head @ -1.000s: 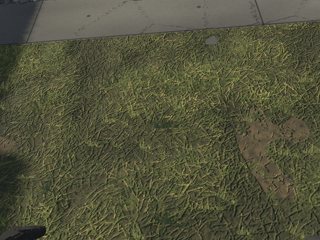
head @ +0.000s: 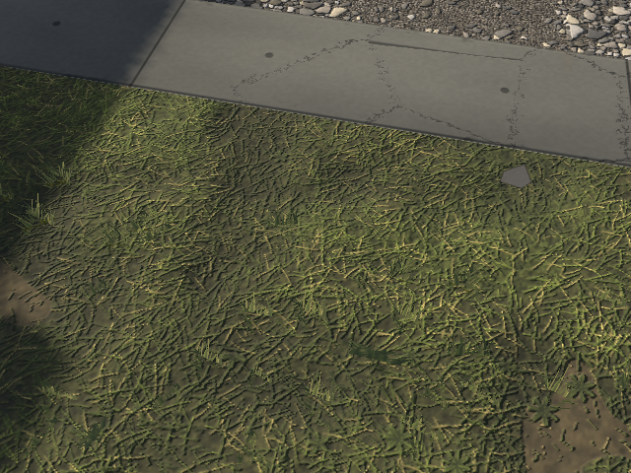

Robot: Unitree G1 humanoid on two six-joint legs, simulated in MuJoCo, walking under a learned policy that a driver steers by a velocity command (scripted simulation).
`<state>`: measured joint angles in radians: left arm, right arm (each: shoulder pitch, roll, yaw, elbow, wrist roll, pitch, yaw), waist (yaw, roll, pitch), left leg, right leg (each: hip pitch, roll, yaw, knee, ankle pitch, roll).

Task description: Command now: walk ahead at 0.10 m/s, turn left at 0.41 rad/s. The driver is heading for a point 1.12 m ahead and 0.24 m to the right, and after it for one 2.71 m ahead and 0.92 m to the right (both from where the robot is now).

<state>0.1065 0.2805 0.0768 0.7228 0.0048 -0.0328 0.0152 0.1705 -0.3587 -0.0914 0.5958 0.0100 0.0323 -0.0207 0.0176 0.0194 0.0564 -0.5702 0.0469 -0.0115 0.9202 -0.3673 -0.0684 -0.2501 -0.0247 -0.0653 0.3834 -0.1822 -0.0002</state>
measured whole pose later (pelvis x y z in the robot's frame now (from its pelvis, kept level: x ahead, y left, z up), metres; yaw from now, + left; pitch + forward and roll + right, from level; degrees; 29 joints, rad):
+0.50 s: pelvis +0.06 -0.01 -0.02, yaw -16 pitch +1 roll +2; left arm 0.22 0.30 0.09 0.69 -0.02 0.07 -0.01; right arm 0.08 -0.28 -0.08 0.66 0.01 0.02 -0.03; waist 0.03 0.03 0.06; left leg -0.28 0.14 0.25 0.61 -0.32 -0.04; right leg -0.35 -0.05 -0.08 0.67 -0.33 -0.02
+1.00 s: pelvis +0.16 -0.05 +0.01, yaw -19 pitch +2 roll +1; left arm 0.31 0.26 0.04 0.73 0.04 -0.07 0.00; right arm 0.26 -0.32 -0.10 0.77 -0.03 0.02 0.07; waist 0.01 0.01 -0.06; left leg -0.69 0.03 -0.06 0.99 -0.10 -0.04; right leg 0.01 0.01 -0.07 0.21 -0.26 -0.04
